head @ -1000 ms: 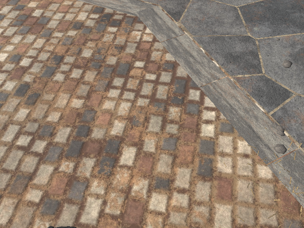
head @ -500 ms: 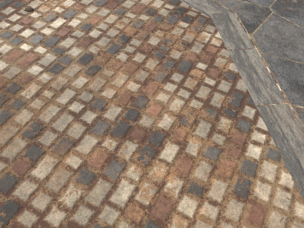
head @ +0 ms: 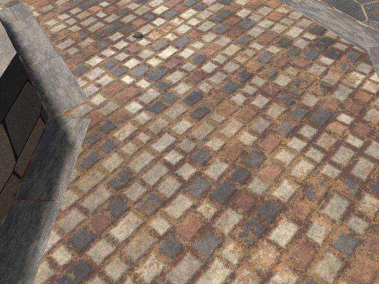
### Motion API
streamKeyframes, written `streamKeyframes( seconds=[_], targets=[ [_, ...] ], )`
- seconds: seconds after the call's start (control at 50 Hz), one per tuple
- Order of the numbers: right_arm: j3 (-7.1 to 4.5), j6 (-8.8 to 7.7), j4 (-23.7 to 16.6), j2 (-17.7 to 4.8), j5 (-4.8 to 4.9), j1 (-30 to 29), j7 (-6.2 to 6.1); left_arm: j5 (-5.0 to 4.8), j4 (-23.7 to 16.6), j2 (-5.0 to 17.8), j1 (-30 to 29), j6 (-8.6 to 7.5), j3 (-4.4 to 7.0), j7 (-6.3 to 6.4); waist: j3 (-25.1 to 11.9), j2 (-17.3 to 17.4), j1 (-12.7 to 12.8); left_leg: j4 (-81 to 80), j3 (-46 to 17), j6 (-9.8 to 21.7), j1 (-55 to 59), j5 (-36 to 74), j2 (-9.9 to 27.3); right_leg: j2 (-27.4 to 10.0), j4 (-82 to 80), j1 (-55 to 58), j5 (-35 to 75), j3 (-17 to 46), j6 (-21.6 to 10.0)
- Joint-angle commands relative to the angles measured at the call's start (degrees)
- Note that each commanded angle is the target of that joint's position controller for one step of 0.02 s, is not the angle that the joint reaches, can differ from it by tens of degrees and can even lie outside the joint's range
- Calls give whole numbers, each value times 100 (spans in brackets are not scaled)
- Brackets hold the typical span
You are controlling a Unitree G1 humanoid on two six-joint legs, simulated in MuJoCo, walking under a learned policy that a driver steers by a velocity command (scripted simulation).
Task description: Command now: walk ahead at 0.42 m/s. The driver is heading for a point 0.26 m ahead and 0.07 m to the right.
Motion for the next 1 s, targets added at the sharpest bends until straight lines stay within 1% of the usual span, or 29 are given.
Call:
streamKeyframes(
  seconds=[0.02,0.06,0.1,0.12,0.14,0.16,0.18,0.2,0.22,0.24,0.26,0.28,0.32,0.34,0.38,0.4,0.44,0.46,0.48,0.5,0.52,0.54,0.56,0.58,0.6,0.66,0.74,0.84,1.0],
  targets=[
    [54,-202,-764,-58,33,-1254,85,-37,-283,1075,-19,-36,191,14,510,-965,200,-1011,289,-88,-39,420,-109,-1078,-691,-381,845,809,-932],
    [30,-235,-813,-162,70,-1319,138,-76,-238,1179,148,-2,207,-2,535,-986,170,-1341,296,-53,369,478,-205,-1220,-595,-467,969,946,-954],
    [-42,-252,-773,-353,65,-1065,150,-82,-230,1270,62,59,230,12,453,-1092,-84,-1673,239,92,813,590,-275,-1331,-263,-283,1919,957,-787],
    [-102,-251,-673,-464,31,-714,133,-88,-239,1281,-19,92,234,26,241,-1093,-327,-1898,271,215,1349,749,-352,-1247,172,-223,2766,797,-627],
    [-197,-237,-490,-642,-22,-152,91,-81,-255,1207,-9,105,215,40,-159,-991,-601,-2095,325,383,2210,988,-432,-1020,875,-279,3640,578,-443],
    [-282,-228,-349,-880,-84,524,38,-6,-332,1030,-29,89,150,46,-722,-825,-924,-1989,44,596,3404,1731,-21,-742,1860,-807,3277,370,-194],
    [-381,-162,-279,-1420,-254,1202,-23,145,-496,461,419,33,-39,41,-1797,558,-943,-1632,-1735,1343,5613,3012,1558,-108,3891,-2594,934,39,229],
    [-329,-65,-136,-1213,-171,1378,11,36,-324,429,797,-6,-61,46,-2521,1482,-886,-2252,-3117,1946,5520,3318,2297,295,5114,-2941,-2221,437,350],
    [-208,-30,-184,-871,-110,977,46,-106,-302,1020,556,18,113,43,-1715,866,-851,-2397,-2482,1790,4653,3002,2003,11,5678,-3143,-2142,635,329],
    [-134,-35,-215,-649,-73,528,54,-136,-378,981,167,60,112,53,-1051,624,-701,-2465,-1762,1606,3991,2974,1707,-208,5681,-3337,-1876,392,287],
    [-62,-56,-205,-457,-66,139,80,-52,-385,863,1,130,101,85,-642,304,-525,-2631,-1284,1465,3312,3054,1397,-406,5331,-3239,-1548,242,309],
    [-26,-86,-201,-329,-92,-146,96,12,-377,800,-27,223,123,127,-463,312,-348,-2802,-952,1349,2744,3028,1195,-571,4932,-2893,-1262,236,317],
    [-17,-142,-95,-289,-214,-410,112,53,-321,511,128,356,66,153,-422,395,-113,-3041,-545,1391,1940,3209,998,-544,4393,-2075,-793,127,384],
    [-7,-164,-44,-281,-230,-523,105,73,-339,443,134,387,45,163,-420,446,-37,-3079,-385,1433,1735,3268,944,-532,3949,-1831,-678,93,418],
    [-18,-152,70,-371,-213,-617,65,132,-450,412,-173,412,-3,173,-455,516,-75,-3088,-248,1444,1633,3073,888,-512,3054,-1509,-278,63,425],
    [-31,-122,145,-438,-197,-557,44,137,-481,474,-303,431,0,170,-515,506,-134,-3106,-279,1449,1671,2815,916,-478,2774,-1380,-19,35,420],
    [-31,-51,284,-517,-154,-475,24,121,-519,618,-489,488,31,153,-489,405,-191,-3138,-399,1406,1617,1813,954,-421,2345,-1105,337,4,366],
    [-9,-20,333,-494,-124,-507,22,127,-525,640,-543,507,41,144,-398,325,-156,-3114,-429,1327,1492,1129,908,-388,2034,-899,533,-24,300],
    [28,2,379,-428,-87,-534,26,161,-524,645,-577,513,48,138,-295,237,-99,-3055,-430,1180,1341,353,784,-333,1633,-629,780,-68,212],
    [94,9,472,-268,-83,-407,33,215,-565,691,-688,515,53,142,-145,118,-99,-2968,-424,941,1222,-248,603,-388,1221,-436,1048,40,123],
    [152,7,568,-128,-148,-182,36,228,-661,889,-797,502,80,170,-61,-184,-189,-2751,-326,635,1130,-819,353,-728,907,-253,1730,417,5],
    [136,-1,633,-152,-218,262,43,170,-734,1286,-1016,502,148,210,-1,-899,-600,-2505,-24,379,1091,-1177,-93,-1030,978,-336,1962,660,-229],
    [161,56,691,-84,-203,363,-17,120,-663,1029,-1231,495,107,178,-116,-1281,-668,-2469,233,235,1723,-942,-224,-929,832,-967,704,657,-361],
    [133,108,719,-257,-185,144,-63,126,-692,749,-1382,470,48,132,96,-1070,-532,-2394,238,185,1896,-701,-219,-710,756,-1245,294,561,-251],
    [112,151,741,-317,-153,60,-103,156,-655,654,-1409,432,13,110,86,-914,-491,-2357,208,214,1948,-466,-179,-618,799,-1245,492,458,-131],
    [102,208,873,-351,-142,137,-144,105,-482,725,-1275,315,18,88,-136,-662,-436,-2323,125,263,2066,259,-83,-496,1107,-826,1595,283,-30],
    [93,212,1045,-337,-84,99,-144,85,-318,728,-1341,327,13,113,-303,-427,-409,-2222,142,245,2279,918,-49,-461,1262,-601,2273,226,-92],
    [81,295,1261,-336,-74,108,-170,72,-112,711,-1469,369,14,110,-268,-240,-437,-2206,157,224,2460,1122,-33,-401,1247,-617,2311,160,-114],
    [89,330,1526,-381,-83,85,-214,77,225,681,-1555,422,17,131,-121,-224,-448,-2273,163,214,2482,935,-11,-316,1134,-660,1979,75,-70]
  ],
)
